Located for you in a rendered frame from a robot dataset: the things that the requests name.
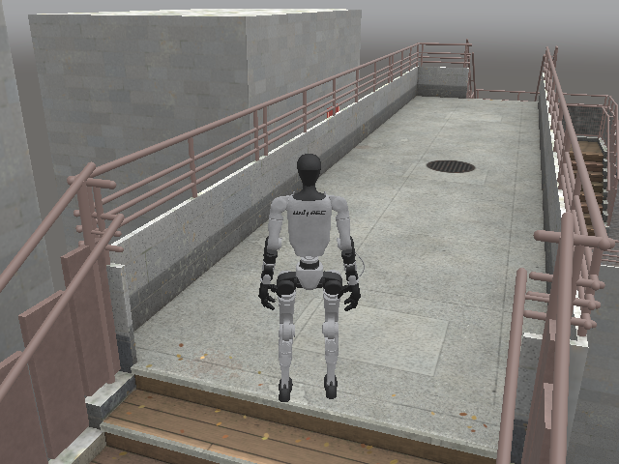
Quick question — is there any right robot hand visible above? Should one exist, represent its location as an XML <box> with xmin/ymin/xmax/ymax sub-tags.
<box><xmin>338</xmin><ymin>282</ymin><xmax>361</xmax><ymax>311</ymax></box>

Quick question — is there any left robot hand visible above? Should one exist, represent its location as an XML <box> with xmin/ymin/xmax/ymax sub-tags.
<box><xmin>258</xmin><ymin>282</ymin><xmax>281</xmax><ymax>310</ymax></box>

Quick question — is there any left robot upper arm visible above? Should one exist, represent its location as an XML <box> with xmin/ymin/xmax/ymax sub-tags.
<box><xmin>267</xmin><ymin>195</ymin><xmax>289</xmax><ymax>250</ymax></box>

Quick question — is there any right robot upper arm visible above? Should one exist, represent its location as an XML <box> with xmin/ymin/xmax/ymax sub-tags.
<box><xmin>329</xmin><ymin>195</ymin><xmax>352</xmax><ymax>250</ymax></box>

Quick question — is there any humanoid robot head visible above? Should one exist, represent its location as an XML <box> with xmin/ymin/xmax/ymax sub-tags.
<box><xmin>292</xmin><ymin>154</ymin><xmax>326</xmax><ymax>201</ymax></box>

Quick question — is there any robot left forearm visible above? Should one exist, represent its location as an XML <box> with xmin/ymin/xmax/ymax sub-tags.
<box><xmin>260</xmin><ymin>236</ymin><xmax>278</xmax><ymax>284</ymax></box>

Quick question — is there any robot right forearm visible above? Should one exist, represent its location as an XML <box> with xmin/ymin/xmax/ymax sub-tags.
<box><xmin>341</xmin><ymin>236</ymin><xmax>359</xmax><ymax>285</ymax></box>

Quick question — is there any robot left thigh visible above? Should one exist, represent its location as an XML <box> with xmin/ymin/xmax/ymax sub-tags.
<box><xmin>277</xmin><ymin>271</ymin><xmax>297</xmax><ymax>341</ymax></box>

